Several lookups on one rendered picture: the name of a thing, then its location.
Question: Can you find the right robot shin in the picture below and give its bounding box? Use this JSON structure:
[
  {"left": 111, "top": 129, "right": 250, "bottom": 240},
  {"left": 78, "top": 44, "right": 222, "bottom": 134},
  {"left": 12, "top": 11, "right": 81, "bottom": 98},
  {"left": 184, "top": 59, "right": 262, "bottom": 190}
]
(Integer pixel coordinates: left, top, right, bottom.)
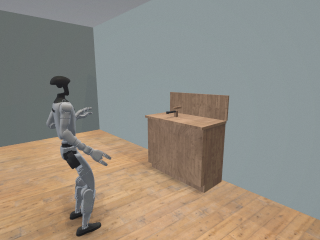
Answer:
[{"left": 81, "top": 189, "right": 96, "bottom": 229}]

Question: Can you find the robot right forearm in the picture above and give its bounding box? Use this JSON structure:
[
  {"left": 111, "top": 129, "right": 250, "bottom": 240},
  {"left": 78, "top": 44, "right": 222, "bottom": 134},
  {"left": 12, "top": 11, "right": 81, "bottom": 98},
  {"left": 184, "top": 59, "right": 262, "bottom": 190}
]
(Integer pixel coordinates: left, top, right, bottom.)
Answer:
[{"left": 62, "top": 130, "right": 94, "bottom": 155}]

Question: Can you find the left robot hand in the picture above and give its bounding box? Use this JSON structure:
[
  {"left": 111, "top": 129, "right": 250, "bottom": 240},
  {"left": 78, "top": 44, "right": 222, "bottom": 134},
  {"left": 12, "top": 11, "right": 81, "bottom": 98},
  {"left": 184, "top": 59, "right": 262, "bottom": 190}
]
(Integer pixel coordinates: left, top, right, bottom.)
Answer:
[{"left": 75, "top": 107, "right": 93, "bottom": 119}]

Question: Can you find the counter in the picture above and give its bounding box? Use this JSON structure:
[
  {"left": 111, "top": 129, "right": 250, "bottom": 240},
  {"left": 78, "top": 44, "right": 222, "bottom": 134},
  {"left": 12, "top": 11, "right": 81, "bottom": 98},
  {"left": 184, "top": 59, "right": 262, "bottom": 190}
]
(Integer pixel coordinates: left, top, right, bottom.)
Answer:
[{"left": 145, "top": 92, "right": 229, "bottom": 193}]

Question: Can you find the right robot hand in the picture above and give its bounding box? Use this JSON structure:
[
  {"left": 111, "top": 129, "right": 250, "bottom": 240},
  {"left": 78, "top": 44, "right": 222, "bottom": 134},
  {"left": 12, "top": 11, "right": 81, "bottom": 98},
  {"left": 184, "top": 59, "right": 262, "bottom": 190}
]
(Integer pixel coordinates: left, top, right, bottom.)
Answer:
[{"left": 90, "top": 149, "right": 111, "bottom": 166}]

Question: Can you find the tap lever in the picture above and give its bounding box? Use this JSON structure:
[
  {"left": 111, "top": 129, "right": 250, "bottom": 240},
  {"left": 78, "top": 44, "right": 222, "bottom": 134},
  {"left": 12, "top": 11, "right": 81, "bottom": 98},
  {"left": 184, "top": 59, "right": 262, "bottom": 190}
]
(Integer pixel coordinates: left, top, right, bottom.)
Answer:
[{"left": 166, "top": 110, "right": 176, "bottom": 114}]

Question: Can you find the right robot foot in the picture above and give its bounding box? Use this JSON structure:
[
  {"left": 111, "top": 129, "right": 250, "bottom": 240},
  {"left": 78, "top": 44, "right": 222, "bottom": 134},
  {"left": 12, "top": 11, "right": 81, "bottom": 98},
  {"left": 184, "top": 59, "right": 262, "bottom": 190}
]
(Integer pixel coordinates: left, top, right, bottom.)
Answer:
[{"left": 76, "top": 222, "right": 101, "bottom": 237}]

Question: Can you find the robot right upper arm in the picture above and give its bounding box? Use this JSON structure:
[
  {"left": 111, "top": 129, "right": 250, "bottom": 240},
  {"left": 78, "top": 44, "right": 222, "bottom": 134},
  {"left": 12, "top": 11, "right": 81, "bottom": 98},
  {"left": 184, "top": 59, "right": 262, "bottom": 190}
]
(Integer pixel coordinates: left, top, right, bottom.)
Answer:
[{"left": 59, "top": 102, "right": 73, "bottom": 139}]

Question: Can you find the robot left upper arm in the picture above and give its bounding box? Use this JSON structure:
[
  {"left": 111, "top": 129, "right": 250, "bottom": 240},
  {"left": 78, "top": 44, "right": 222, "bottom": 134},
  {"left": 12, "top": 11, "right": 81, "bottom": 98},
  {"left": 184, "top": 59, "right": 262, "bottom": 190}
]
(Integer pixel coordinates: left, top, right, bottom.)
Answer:
[{"left": 46, "top": 110, "right": 56, "bottom": 129}]

